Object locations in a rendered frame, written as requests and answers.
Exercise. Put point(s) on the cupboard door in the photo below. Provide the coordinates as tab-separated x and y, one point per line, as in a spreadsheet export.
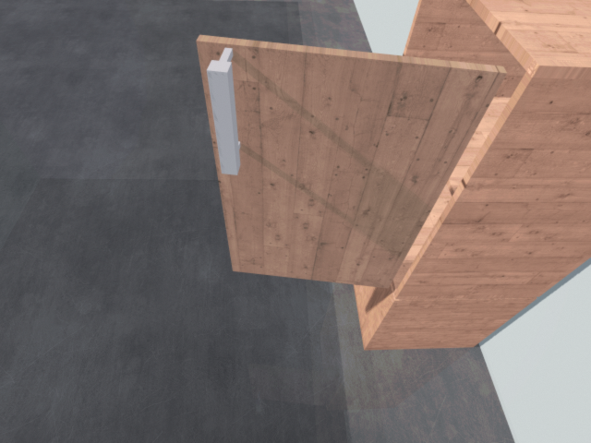
343	154

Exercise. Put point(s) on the handle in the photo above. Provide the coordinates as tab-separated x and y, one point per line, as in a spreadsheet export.
221	84

